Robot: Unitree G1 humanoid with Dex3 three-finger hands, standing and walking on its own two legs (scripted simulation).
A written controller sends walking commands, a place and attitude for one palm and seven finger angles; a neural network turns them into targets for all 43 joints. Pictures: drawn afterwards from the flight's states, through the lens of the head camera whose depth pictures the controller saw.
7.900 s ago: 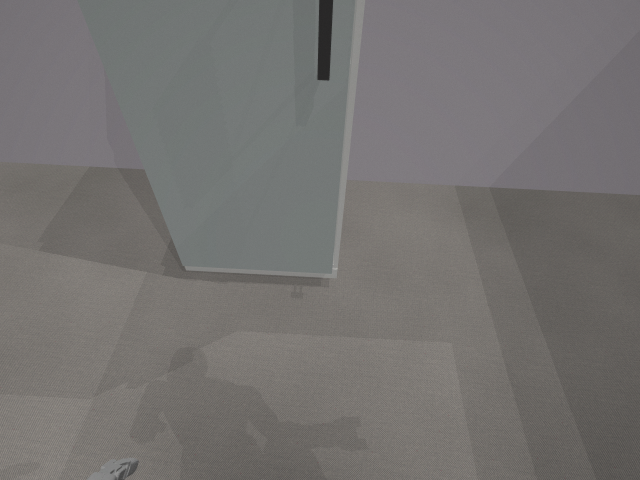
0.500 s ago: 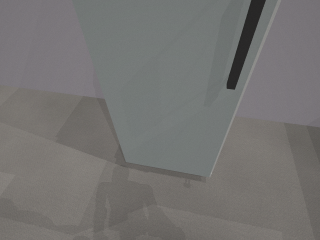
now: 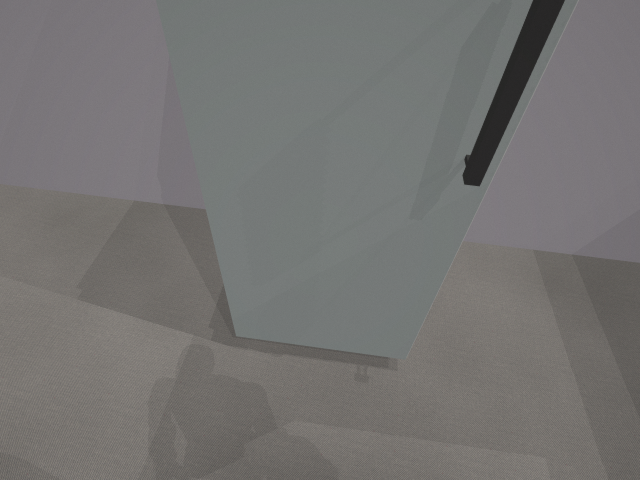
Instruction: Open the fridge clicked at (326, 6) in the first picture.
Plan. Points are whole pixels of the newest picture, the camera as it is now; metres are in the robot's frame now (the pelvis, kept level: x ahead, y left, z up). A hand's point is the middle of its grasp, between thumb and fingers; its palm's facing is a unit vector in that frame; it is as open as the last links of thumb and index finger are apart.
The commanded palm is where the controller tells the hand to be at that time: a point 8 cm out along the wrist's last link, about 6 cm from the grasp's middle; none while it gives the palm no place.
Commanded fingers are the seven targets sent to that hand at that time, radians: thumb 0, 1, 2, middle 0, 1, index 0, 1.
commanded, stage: come to a stop and stand still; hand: right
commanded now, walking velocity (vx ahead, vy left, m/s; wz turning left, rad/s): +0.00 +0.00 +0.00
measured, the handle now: (510, 73) +0.58 -0.21 +0.25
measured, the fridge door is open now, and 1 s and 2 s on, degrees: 0 0 0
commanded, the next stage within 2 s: look again from close up in 0.04 s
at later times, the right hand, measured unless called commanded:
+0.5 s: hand out of the picture -0.01 -0.23 -0.18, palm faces +0.00 +0.98 -0.21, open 7.4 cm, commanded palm none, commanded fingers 0.00 -0.90 -0.90 0.20 0.30 0.20 0.30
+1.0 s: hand out of the picture +0.01 -0.21 -0.18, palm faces -0.02 +0.98 -0.19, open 7.3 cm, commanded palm none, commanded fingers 0.00 -0.90 -0.90 0.20 0.30 0.20 0.30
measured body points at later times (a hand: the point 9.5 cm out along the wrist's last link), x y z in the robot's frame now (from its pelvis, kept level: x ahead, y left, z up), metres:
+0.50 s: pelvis -0.01 -0.05 +0.00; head -0.02 -0.05 +0.45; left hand -0.01 +0.17 -0.16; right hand -0.01 -0.28 -0.16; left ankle -0.01 +0.08 -0.74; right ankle -0.01 -0.15 -0.74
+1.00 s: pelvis +0.00 -0.04 +0.00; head +0.02 -0.04 +0.45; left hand +0.01 +0.18 -0.16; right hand +0.01 -0.26 -0.16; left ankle -0.01 +0.08 -0.74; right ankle -0.01 -0.15 -0.74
